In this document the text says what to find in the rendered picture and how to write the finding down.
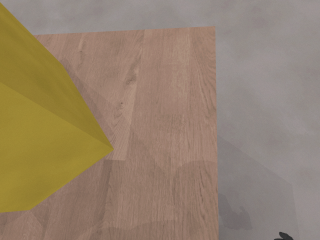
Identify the carton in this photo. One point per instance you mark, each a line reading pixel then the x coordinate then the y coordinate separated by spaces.
pixel 48 135

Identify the pedestal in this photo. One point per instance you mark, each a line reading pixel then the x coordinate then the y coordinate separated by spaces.
pixel 153 93

